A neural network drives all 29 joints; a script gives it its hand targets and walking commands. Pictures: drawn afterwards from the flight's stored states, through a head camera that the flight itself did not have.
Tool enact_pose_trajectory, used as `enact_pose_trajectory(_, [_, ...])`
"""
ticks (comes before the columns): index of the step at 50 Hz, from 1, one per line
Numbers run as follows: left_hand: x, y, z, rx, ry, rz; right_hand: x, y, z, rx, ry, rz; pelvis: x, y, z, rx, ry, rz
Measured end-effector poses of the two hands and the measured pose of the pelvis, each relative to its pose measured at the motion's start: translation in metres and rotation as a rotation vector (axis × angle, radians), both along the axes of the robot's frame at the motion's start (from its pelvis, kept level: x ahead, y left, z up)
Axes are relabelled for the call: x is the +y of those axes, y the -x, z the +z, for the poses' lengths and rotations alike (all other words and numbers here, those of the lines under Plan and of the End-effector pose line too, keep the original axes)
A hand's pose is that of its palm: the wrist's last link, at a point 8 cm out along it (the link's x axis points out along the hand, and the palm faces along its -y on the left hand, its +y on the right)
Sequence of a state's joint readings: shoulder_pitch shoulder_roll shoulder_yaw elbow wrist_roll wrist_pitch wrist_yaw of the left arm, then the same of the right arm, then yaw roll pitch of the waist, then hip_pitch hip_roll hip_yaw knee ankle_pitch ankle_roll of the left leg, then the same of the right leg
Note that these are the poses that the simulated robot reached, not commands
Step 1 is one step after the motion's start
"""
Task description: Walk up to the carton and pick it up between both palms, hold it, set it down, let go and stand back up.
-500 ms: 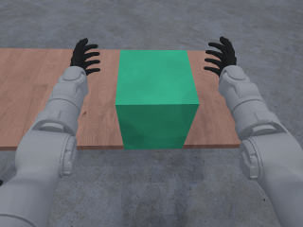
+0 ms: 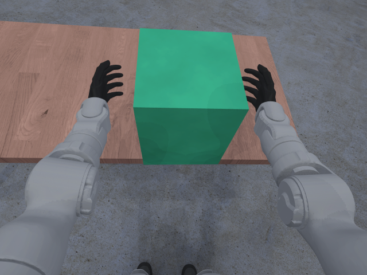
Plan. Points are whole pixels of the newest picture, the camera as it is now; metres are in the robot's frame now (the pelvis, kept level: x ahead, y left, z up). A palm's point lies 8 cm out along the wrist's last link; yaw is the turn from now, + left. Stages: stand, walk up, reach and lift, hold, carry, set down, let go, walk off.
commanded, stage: reach and lift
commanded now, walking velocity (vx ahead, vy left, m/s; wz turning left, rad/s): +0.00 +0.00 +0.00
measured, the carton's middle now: (183, 104) +0.49 +0.00 +0.02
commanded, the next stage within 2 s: none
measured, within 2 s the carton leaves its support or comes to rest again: neither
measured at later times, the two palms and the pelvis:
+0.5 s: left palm (117, 99) +0.49 +0.15 +0.04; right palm (246, 106) +0.47 -0.15 +0.05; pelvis +0.01 +0.01 +0.00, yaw +0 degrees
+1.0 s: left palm (118, 106) +0.47 +0.15 +0.04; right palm (247, 119) +0.43 -0.14 +0.04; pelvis +0.02 +0.02 +0.02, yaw -3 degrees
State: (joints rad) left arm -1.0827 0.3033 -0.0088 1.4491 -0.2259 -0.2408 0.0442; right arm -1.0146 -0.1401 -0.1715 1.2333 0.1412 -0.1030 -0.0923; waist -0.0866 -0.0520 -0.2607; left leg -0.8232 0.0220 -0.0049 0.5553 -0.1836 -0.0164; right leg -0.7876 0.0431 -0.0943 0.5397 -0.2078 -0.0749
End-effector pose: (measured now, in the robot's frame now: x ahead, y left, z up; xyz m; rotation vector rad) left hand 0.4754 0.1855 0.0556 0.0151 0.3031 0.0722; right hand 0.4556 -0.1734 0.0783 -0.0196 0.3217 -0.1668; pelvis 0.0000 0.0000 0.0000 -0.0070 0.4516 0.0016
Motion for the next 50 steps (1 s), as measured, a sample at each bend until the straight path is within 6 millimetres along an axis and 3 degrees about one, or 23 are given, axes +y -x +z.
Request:
enact_pose_trajectory(11, [-0.012,-0.004,-0.021,-0.008,-0.012,-0.029,0.004,-0.007,-0.024,-0.027,-0.017,0.016,0.003,-0.006,-0.005,0.044,-0.008,-0.006])
enact_pose_trajectory(23, [-0.029,-0.011,-0.018,-0.048,-0.006,-0.065,0.027,-0.013,-0.034,-0.068,-0.023,0.035,0.008,-0.011,-0.003,0.036,-0.007,-0.009])
enact_pose_trajectory(39, [-0.039,0.007,-0.020,-0.048,-0.005,-0.020,0.030,0.019,-0.037,-0.101,0.029,-0.015,0.017,-0.019,0.016,-0.091,0.000,-0.032])
enact_pose_trajectory(50, [-0.038,0.009,-0.018,-0.020,-0.024,-0.020,0.031,0.022,-0.036,-0.095,0.039,-0.011,0.022,-0.024,0.019,-0.118,0.001,-0.048])
